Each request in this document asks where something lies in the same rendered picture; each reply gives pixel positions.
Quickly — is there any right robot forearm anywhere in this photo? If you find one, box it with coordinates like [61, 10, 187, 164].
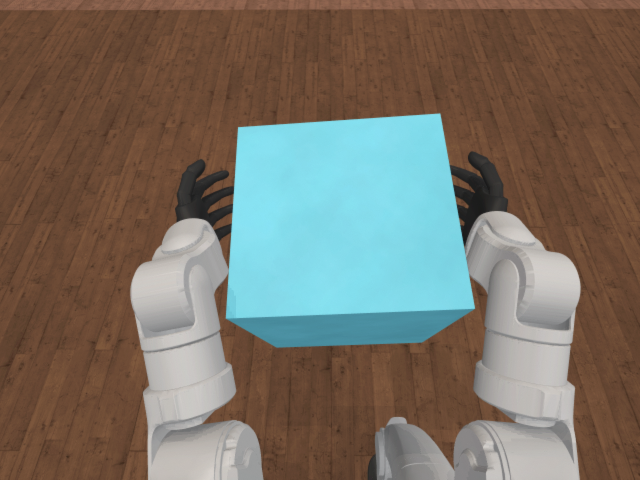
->
[465, 211, 581, 480]

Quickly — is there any carton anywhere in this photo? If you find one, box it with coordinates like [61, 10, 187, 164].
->
[226, 114, 475, 348]

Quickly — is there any robot right thigh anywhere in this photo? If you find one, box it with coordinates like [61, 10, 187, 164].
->
[375, 423, 455, 480]

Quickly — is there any left robot forearm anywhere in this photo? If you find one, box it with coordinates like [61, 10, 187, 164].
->
[130, 218, 236, 480]

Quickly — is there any left robot hand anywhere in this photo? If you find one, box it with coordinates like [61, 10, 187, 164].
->
[175, 159, 234, 241]

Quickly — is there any right robot hand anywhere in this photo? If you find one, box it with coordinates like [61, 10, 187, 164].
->
[450, 151, 508, 246]

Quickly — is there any left robot upper arm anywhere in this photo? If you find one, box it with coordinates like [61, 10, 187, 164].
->
[150, 420, 263, 480]

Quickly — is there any right robot upper arm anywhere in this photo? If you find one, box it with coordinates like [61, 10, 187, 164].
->
[453, 420, 578, 480]

